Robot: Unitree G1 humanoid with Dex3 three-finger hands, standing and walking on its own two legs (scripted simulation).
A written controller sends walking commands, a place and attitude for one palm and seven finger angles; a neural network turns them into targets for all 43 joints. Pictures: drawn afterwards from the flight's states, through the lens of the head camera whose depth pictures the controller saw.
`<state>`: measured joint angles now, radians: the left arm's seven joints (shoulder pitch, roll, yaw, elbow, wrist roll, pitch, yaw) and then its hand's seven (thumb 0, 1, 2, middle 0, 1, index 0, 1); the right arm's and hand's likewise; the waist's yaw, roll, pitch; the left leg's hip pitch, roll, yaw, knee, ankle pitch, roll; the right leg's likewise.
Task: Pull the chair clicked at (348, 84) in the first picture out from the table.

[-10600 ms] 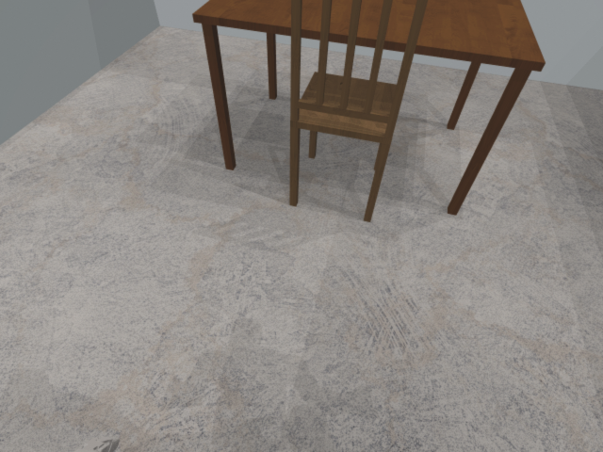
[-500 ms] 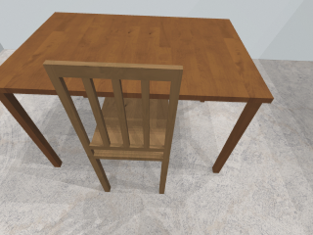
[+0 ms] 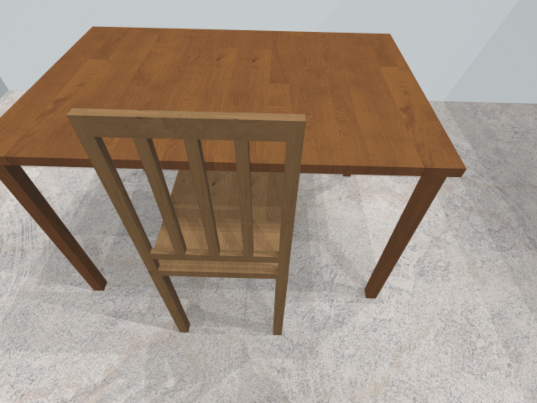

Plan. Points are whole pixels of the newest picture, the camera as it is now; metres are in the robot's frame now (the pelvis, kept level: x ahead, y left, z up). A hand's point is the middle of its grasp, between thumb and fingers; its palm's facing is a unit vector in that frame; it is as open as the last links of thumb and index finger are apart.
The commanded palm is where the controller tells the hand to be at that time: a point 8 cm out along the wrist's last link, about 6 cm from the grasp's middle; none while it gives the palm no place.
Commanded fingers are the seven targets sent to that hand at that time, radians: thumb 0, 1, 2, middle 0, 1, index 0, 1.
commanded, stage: shuffle to correct the standing spot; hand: left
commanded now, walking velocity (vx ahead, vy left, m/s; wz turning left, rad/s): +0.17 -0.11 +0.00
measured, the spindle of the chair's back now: (205, 205) +0.50 +0.17 -0.05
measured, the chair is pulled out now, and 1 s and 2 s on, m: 0.00 0.00 0.00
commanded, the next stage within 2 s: come to a stop and stand still in 0.08 s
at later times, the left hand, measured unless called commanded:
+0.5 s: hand out of the picture +0.03 +0.14 -0.18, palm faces +0.07 -0.98 -0.20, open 7.3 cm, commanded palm none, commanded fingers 0.00 0.90 0.90 -0.20 -0.30 -0.20 -0.30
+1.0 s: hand out of the picture +0.03 +0.19 -0.17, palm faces +0.02 -0.97 -0.23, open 7.4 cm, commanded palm none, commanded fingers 0.00 0.90 0.90 -0.20 -0.30 -0.20 -0.30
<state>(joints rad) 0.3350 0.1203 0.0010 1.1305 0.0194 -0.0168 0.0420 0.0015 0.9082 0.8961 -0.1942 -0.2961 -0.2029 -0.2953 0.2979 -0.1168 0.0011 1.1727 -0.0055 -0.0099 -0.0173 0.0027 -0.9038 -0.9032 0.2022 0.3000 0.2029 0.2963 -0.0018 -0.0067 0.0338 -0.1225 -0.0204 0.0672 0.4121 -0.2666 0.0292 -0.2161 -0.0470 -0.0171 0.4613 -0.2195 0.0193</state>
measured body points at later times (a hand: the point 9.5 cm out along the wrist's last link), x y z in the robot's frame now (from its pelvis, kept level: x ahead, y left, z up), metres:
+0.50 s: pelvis +0.04 -0.02 +0.00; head +0.07 -0.02 +0.44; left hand +0.02 +0.19 -0.16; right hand +0.05 -0.24 -0.17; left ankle -0.03 +0.10 -0.74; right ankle +0.02 -0.13 -0.74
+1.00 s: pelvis +0.00 +0.01 +0.00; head +0.02 +0.00 +0.45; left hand +0.03 +0.24 -0.15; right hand +0.04 -0.22 -0.16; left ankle -0.02 +0.10 -0.74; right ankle +0.02 -0.13 -0.74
